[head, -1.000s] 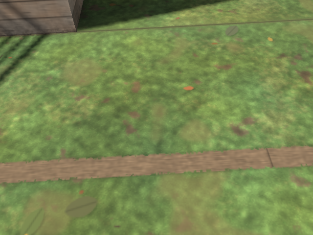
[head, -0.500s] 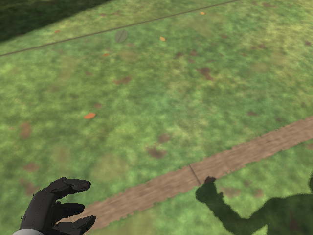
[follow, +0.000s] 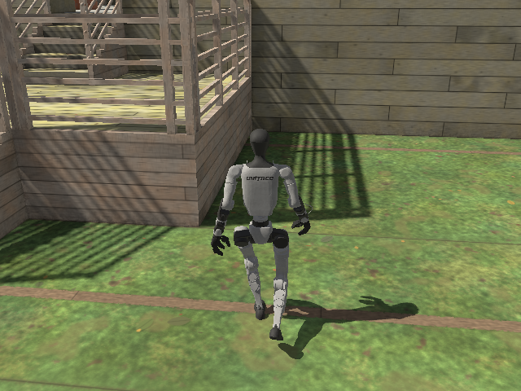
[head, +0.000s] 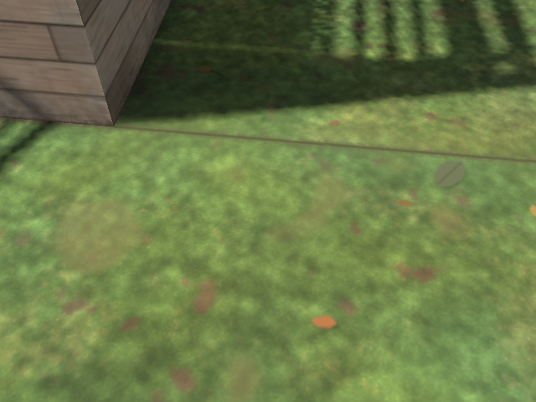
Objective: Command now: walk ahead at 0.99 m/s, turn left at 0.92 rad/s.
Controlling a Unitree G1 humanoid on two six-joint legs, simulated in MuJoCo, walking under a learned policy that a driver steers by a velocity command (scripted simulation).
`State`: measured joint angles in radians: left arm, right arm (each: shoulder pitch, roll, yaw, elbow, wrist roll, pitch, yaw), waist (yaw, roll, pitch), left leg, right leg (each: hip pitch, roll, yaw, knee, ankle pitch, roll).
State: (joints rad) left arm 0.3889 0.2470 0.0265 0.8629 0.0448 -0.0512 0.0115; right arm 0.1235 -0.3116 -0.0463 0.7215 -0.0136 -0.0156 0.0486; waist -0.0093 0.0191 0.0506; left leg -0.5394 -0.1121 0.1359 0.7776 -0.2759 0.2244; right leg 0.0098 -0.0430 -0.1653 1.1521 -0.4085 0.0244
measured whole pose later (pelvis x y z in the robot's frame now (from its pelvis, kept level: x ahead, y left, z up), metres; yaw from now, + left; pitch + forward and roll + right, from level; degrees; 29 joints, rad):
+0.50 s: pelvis +0.48 -0.02 +0.03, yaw +7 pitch +0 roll -2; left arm 0.26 0.32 0.05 0.78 0.02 -0.05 -0.02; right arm 0.30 -0.31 -0.03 0.84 -0.05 -0.09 0.00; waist 0.01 0.01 0.05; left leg -0.21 -0.10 -0.05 1.29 -0.30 0.07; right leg -0.40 0.13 -0.05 0.56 -0.16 -0.12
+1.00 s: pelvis +0.95 +0.02 +0.05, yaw -17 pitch +2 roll +2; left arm 0.26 0.37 0.08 0.77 0.02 -0.01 -0.03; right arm 0.24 -0.30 -0.03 0.74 -0.05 -0.10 -0.01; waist 0.01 -0.05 0.00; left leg -0.23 0.03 0.10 0.46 -0.27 -0.02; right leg -0.52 0.00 0.00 1.28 -0.31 -0.10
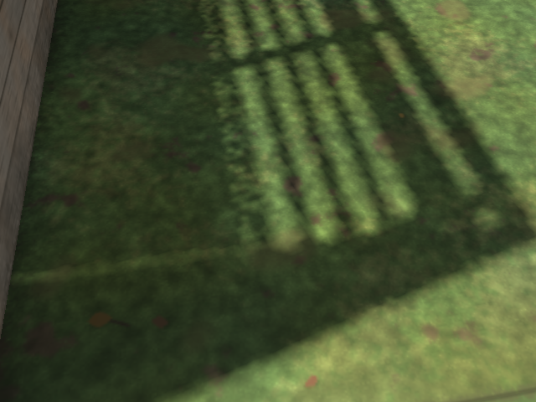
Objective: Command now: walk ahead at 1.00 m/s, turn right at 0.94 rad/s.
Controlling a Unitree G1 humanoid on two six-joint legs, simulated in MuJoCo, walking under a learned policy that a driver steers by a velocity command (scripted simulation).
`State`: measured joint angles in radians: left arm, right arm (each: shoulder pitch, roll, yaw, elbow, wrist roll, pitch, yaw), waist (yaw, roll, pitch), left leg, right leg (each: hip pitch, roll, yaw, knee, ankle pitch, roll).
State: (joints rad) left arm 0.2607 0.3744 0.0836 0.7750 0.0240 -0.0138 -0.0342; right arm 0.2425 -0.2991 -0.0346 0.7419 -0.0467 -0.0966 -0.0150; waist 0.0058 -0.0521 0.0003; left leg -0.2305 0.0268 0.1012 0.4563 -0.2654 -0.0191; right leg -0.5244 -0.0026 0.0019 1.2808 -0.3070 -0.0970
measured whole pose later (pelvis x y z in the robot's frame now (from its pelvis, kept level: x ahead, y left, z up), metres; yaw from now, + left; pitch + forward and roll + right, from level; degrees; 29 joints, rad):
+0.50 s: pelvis +0.46 -0.07 +0.00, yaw -18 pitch +0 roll -2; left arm 0.40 0.29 0.04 0.84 0.03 -0.08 -0.01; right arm 0.20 -0.24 0.01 0.70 -0.02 -0.04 0.03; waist 0.01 0.01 0.03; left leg -0.72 0.14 -0.05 1.12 -0.22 0.01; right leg -0.06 0.18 -0.06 0.36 -0.29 -0.16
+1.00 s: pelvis +0.87 -0.12 +0.01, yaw -3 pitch +0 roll +0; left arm 0.10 0.25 -0.02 0.70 0.02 -0.04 0.00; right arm 0.37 -0.25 -0.03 0.87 0.00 -0.06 0.02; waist -0.04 -0.03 0.10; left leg -0.10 -0.16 0.00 0.31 -0.19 0.15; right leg -0.64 -0.07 0.04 0.85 -0.13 0.00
